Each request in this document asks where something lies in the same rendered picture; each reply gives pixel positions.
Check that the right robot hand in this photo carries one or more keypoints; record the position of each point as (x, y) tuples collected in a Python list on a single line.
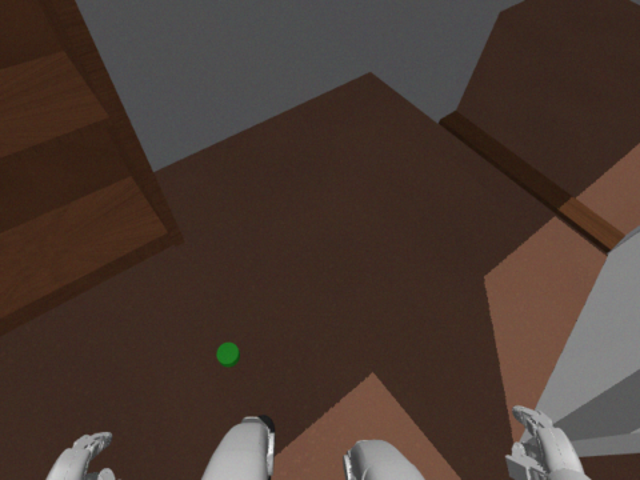
[(554, 451)]

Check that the left robot hand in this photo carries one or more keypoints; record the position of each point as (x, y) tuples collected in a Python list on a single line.
[(73, 463)]

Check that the tin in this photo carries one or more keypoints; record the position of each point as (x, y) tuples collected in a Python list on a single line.
[(228, 354)]

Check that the bookshelf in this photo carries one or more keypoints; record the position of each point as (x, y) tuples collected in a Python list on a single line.
[(79, 201)]

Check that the left robot foot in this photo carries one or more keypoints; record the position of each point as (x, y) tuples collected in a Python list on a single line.
[(267, 420)]

